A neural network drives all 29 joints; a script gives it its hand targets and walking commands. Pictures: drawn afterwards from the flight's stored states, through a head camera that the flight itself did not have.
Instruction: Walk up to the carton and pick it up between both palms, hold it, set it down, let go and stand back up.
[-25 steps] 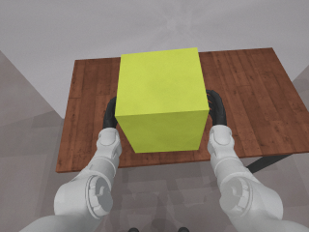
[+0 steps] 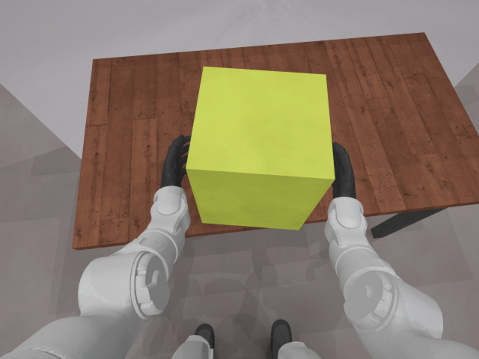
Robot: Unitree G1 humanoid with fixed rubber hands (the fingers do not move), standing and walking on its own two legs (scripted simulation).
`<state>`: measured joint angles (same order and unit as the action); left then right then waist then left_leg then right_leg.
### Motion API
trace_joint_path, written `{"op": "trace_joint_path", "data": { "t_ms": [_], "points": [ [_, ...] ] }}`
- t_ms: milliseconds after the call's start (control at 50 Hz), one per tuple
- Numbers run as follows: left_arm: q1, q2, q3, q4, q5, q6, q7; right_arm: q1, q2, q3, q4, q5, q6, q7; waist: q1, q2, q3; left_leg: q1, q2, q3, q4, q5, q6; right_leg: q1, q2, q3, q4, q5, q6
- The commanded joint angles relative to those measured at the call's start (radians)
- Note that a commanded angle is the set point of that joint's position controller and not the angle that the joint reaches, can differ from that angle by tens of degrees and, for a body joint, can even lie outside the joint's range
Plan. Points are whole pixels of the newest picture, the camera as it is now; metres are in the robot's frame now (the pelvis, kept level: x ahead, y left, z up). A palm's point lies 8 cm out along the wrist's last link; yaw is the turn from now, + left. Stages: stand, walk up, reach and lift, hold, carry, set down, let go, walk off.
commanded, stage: set down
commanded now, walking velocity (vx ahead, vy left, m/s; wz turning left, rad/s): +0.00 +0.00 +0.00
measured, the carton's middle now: (256, 157) +0.46 +0.00 -0.07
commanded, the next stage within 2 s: let go in 1.64 s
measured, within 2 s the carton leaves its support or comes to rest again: rests again in 0.30 s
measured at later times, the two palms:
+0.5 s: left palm (169, 187) +0.38 +0.16 -0.06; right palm (335, 184) +0.40 -0.14 -0.05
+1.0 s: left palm (168, 184) +0.39 +0.16 -0.06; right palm (334, 184) +0.40 -0.14 -0.05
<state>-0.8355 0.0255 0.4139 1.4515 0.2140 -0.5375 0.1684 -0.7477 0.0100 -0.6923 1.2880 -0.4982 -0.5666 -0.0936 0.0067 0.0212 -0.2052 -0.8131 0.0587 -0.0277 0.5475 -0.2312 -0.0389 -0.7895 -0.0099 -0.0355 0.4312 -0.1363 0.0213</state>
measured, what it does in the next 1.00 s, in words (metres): stands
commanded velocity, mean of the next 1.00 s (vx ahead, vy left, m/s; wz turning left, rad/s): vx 0.00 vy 0.00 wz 0.00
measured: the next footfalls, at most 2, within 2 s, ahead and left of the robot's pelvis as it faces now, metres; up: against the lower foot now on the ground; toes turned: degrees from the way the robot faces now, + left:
none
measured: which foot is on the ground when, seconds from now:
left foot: down 0.00-1.00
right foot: down 0.00-1.00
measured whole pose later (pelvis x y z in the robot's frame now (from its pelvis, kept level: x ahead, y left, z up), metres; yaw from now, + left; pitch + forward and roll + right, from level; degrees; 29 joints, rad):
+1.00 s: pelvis -0.02 +0.00 -0.02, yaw +1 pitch +32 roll -2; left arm -0.93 0.07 0.44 1.53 0.18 -0.63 0.12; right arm -0.88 -0.04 -0.76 1.36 -0.51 -0.57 -0.04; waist -0.01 0.01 -0.22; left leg -1.00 0.04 -0.04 0.71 -0.27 -0.03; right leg -0.98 -0.03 -0.04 0.62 -0.19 0.03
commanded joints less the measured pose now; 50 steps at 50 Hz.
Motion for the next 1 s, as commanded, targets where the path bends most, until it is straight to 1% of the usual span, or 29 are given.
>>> {"op": "trace_joint_path", "data": {
  "t_ms": [0,60,120,160,240,280,340,360,380,420,480,500,520,540,560,600,620,640,660,700,720,760,780,800,860,880,900,920,980],
  "points": [
    [-0.503,-0.459,-0.145,0.034,0.103,-0.095,-0.183,-0.581,0.491,0.264,0.080,-0.119,-0.059,0.178,0.027,-0.027,-0.689,0.173,-0.052,0.142,-0.002,0.425,-0.034,0.570,0.046,-0.081,0.144,0.509,-0.014],
    [-0.532,-0.410,-0.120,0.036,0.077,-0.118,-0.185,-0.603,0.477,0.269,0.065,-0.118,-0.051,0.177,0.032,-0.068,-0.667,0.058,-0.066,0.149,-0.013,0.310,-0.007,0.590,0.043,-0.072,0.167,0.475,-0.001],
    [-0.569,-0.398,-0.119,0.015,0.073,-0.139,-0.180,-0.583,0.525,0.273,0.084,-0.122,-0.028,0.178,0.040,-0.067,-0.710,-0.001,-0.061,0.153,-0.009,0.284,0.005,0.643,0.026,-0.033,0.194,0.508,0.005],
    [-0.590,-0.379,-0.128,0.003,0.055,-0.144,-0.187,-0.596,0.521,0.290,0.081,-0.111,-0.035,0.177,0.024,-0.072,-0.722,-0.031,-0.069,0.155,-0.008,0.239,0.014,0.657,0.023,-0.038,0.214,0.521,0.007],
    [-0.554,-0.384,-0.135,0.019,0.059,-0.141,-0.186,-0.559,0.514,0.258,0.094,-0.124,-0.041,0.172,0.014,-0.052,-0.749,-0.015,-0.066,0.151,0.024,0.237,0.003,0.584,0.027,-0.047,0.210,0.391,-0.006],
    [-0.555,-0.398,-0.163,0.029,0.051,-0.148,-0.192,-0.540,0.516,0.257,0.131,-0.141,-0.044,0.173,-0.005,-0.042,-0.749,-0.015,-0.067,0.151,0.043,0.251,-0.008,0.556,0.030,-0.053,0.217,0.396,-0.013],
    [-0.572,-0.400,-0.156,0.056,0.065,-0.153,-0.192,-0.583,0.512,0.240,0.121,-0.150,-0.050,0.172,-0.018,-0.035,-0.735,-0.002,-0.067,0.147,0.059,0.250,-0.010,0.511,0.044,-0.068,0.218,0.373,-0.019],
    [-0.584,-0.400,-0.158,0.053,0.063,-0.150,-0.190,-0.574,0.513,0.237,0.136,-0.144,-0.052,0.175,-0.006,-0.035,-0.708,0.008,-0.060,0.146,0.059,0.249,-0.013,0.487,0.041,-0.071,0.214,0.339,-0.023],
    [-0.580,-0.397,-0.157,0.037,0.069,-0.147,-0.184,-0.573,0.502,0.229,0.150,-0.141,-0.053,0.175,-0.012,-0.012,-0.725,0.016,-0.061,0.148,0.067,0.254,-0.016,0.488,0.033,-0.069,0.222,0.334,-0.025],
    [-0.578,-0.396,-0.146,0.047,0.080,-0.145,-0.185,-0.570,0.505,0.216,0.162,-0.144,-0.054,0.180,-0.010,-0.026,-0.700,0.015,-0.061,0.148,0.077,0.256,-0.013,0.455,0.045,-0.077,0.224,0.322,-0.022],
    [-0.553,-0.407,-0.143,0.073,0.087,-0.136,-0.182,-0.575,0.492,0.197,0.182,-0.146,-0.056,0.183,-0.022,0.010,-0.683,0.034,-0.061,0.141,0.086,0.262,-0.021,0.462,0.037,-0.076,0.225,0.334,-0.029],
    [-0.555,-0.411,-0.131,0.088,0.085,-0.133,-0.187,-0.579,0.497,0.196,0.162,-0.150,-0.058,0.182,-0.008,-0.001,-0.680,0.004,-0.063,0.138,0.089,0.251,-0.020,0.446,0.041,-0.072,0.228,0.328,-0.028],
    [-0.564,-0.400,-0.131,0.088,0.076,-0.130,-0.190,-0.585,0.486,0.196,0.170,-0.139,-0.058,0.184,-0.008,0.016,-0.683,-0.005,-0.064,0.136,0.079,0.237,-0.016,0.451,0.034,-0.075,0.227,0.310,-0.033],
    [-0.560,-0.394,-0.132,0.088,0.075,-0.130,-0.193,-0.584,0.489,0.195,0.179,-0.147,-0.054,0.182,-0.023,-0.011,-0.670,-0.009,-0.065,0.139,0.082,0.254,-0.016,0.465,0.037,-0.075,0.225,0.338,-0.023],
    [-0.556,-0.381,-0.133,0.087,0.076,-0.130,-0.192,-0.586,0.475,0.202,0.169,-0.141,-0.057,0.184,-0.010,-0.014,-0.658,-0.003,-0.063,0.140,0.082,0.253,-0.015,0.475,0.038,-0.071,0.229,0.335,-0.022],
    [-0.565,-0.392,-0.137,0.075,0.074,-0.130,-0.192,-0.601,0.479,0.201,0.163,-0.123,-0.063,0.186,-0.017,-0.012,-0.675,0.006,-0.061,0.137,0.093,0.269,-0.013,0.459,0.039,-0.075,0.241,0.365,-0.019],
    [-0.577,-0.382,-0.132,0.075,0.077,-0.129,-0.193,-0.593,0.481,0.185,0.173,-0.129,-0.062,0.190,-0.019,-0.014,-0.679,-0.008,-0.067,0.141,0.085,0.247,-0.014,0.461,0.038,-0.079,0.232,0.339,-0.017],
    [-0.573,-0.396,-0.133,0.084,0.076,-0.125,-0.192,-0.598,0.463,0.184,0.172,-0.135,-0.058,0.194,-0.030,0.020,-0.694,0.011,-0.068,0.137,0.084,0.250,-0.017,0.457,0.035,-0.079,0.236,0.344,-0.024],
    [-0.567,-0.394,-0.128,0.076,0.086,-0.122,-0.191,-0.592,0.467,0.174,0.180,-0.143,-0.051,0.196,-0.014,0.002,-0.685,0.008,-0.063,0.135,0.090,0.249,-0.014,0.430,0.038,-0.073,0.234,0.329,-0.023],
    [-0.580,-0.397,-0.124,0.090,0.094,-0.114,-0.185,-0.613,0.454,0.165,0.162,-0.148,-0.045,0.197,-0.031,-0.001,-0.654,0.023,-0.061,0.131,0.083,0.250,-0.014,0.404,0.036,-0.080,0.229,0.306,-0.028],
    [-0.587,-0.390,-0.123,0.078,0.087,-0.111,-0.185,-0.612,0.460,0.167,0.162,-0.142,-0.045,0.195,-0.023,0.000,-0.680,0.027,-0.061,0.129,0.092,0.249,-0.011,0.405,0.031,-0.075,0.233,0.313,-0.033],
    [-0.584,-0.376,-0.128,0.056,0.087,-0.113,-0.185,-0.591,0.465,0.167,0.178,-0.138,-0.042,0.194,-0.027,-0.017,-0.681,0.032,-0.068,0.132,0.093,0.245,-0.012,0.405,0.036,-0.072,0.227,0.316,-0.018],
    [-0.577,-0.375,-0.123,0.051,0.093,-0.111,-0.183,-0.585,0.455,0.168,0.171,-0.140,-0.041,0.198,-0.020,0.017,-0.676,0.008,-0.068,0.139,0.079,0.209,-0.010,0.413,0.031,-0.071,0.223,0.279,-0.025],
    [-0.580,-0.371,-0.108,0.053,0.103,-0.108,-0.180,-0.595,0.447,0.161,0.176,-0.139,-0.038,0.197,-0.021,-0.003,-0.686,0.023,-0.065,0.131,0.084,0.195,-0.008,0.371,0.036,-0.073,0.228,0.249,-0.022],
    [-0.586,-0.360,-0.117,0.046,0.090,-0.095,-0.171,-0.598,0.437,0.147,0.168,-0.144,-0.025,0.206,-0.026,0.010,-0.657,0.016,-0.064,0.133,0.064,0.173,-0.007,0.346,0.033,-0.084,0.210,0.218,-0.027],
    [-0.592,-0.366,-0.122,0.036,0.088,-0.093,-0.170,-0.612,0.415,0.140,0.143,-0.144,-0.026,0.203,-0.033,-0.004,-0.658,0.036,-0.059,0.126,0.085,0.209,-0.012,0.335,0.041,-0.086,0.223,0.235,-0.027],
    [-0.600,-0.373,-0.118,0.019,0.095,-0.096,-0.170,-0.609,0.425,0.133,0.147,-0.140,-0.031,0.205,-0.036,0.012,-0.686,0.056,-0.064,0.130,0.083,0.219,-0.017,0.340,0.039,-0.081,0.208,0.240,-0.027],
    [-0.589,-0.380,-0.119,0.033,0.096,-0.097,-0.171,-0.620,0.429,0.133,0.132,-0.154,-0.034,0.207,-0.029,0.003,-0.691,0.076,-0.055,0.131,0.095,0.261,-0.021,0.340,0.043,-0.088,0.223,0.255,-0.027],
    [-0.597,-0.388,-0.099,0.031,0.121,-0.097,-0.171,-0.602,0.418,0.103,0.146,-0.178,-0.034,0.205,-0.039,0.008,-0.676,0.106,-0.055,0.130,0.074,0.251,-0.028,0.332,0.046,-0.097,0.189,0.236,-0.031]
  ]
}}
